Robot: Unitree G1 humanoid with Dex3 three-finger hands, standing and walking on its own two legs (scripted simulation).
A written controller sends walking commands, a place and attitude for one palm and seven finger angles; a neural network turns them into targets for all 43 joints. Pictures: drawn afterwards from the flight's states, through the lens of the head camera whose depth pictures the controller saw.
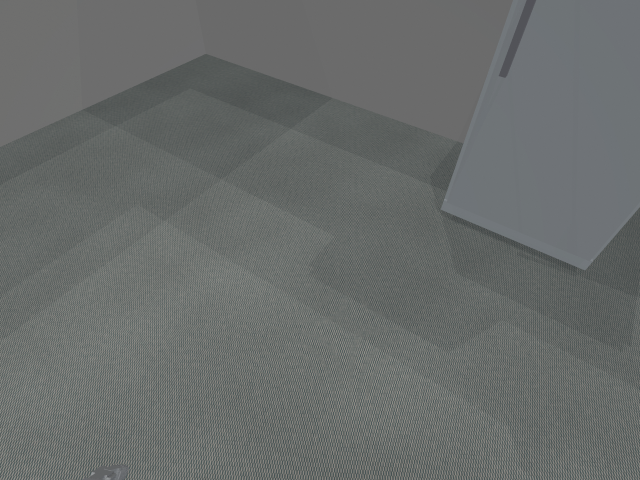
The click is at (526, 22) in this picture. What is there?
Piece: fridge door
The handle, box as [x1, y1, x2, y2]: [499, 0, 535, 77]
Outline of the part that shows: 535,0 527,0 525,3 499,74 500,76 505,77 507,74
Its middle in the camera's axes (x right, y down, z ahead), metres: +0.60 -0.69 +1.08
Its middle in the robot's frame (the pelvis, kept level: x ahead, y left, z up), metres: +1.31 -0.53 +0.16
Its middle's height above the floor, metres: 0.93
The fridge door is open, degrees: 0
